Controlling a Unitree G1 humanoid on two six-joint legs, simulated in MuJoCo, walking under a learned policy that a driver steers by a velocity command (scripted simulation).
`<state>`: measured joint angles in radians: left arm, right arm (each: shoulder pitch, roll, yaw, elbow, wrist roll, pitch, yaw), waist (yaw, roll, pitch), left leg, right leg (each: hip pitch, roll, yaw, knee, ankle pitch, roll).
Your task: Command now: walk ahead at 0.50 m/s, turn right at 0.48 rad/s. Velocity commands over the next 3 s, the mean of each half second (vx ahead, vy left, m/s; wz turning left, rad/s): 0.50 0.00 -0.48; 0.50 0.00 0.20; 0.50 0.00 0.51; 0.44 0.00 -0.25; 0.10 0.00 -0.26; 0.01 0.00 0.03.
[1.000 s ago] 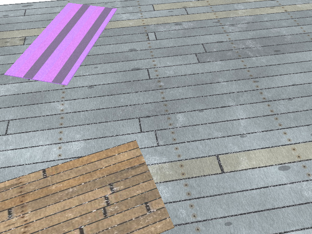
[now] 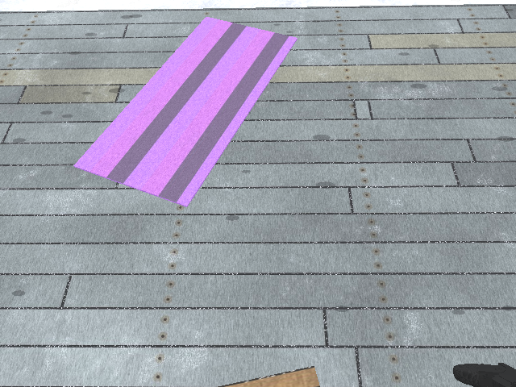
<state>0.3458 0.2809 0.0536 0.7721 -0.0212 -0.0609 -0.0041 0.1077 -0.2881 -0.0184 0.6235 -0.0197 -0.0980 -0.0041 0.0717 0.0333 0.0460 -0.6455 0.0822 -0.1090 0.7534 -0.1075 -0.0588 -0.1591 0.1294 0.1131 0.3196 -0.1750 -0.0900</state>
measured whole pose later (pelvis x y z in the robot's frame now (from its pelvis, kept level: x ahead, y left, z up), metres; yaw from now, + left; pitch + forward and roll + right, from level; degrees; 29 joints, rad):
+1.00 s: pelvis +0.51 -0.09 +0.00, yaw -6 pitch +0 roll -2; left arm 0.32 0.27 0.07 0.82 0.01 -0.09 0.00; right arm 0.19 -0.30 -0.07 0.76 0.02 -0.03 0.01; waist 0.05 0.05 0.02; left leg -0.69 0.11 -0.06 0.86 -0.02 -0.01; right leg 0.00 0.04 -0.19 0.23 -0.23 -0.04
